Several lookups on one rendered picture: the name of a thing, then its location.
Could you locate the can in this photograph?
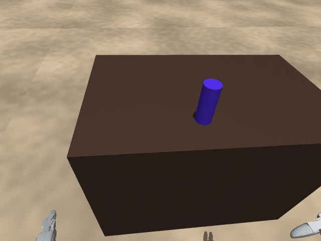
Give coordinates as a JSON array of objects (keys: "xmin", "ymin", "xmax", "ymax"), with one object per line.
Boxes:
[{"xmin": 195, "ymin": 79, "xmax": 223, "ymax": 125}]

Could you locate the right robot hand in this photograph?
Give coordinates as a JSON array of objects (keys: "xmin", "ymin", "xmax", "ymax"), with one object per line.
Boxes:
[{"xmin": 290, "ymin": 213, "xmax": 321, "ymax": 238}]

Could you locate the left robot hand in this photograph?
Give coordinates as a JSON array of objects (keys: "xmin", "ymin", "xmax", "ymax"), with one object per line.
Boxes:
[{"xmin": 35, "ymin": 210, "xmax": 57, "ymax": 241}]

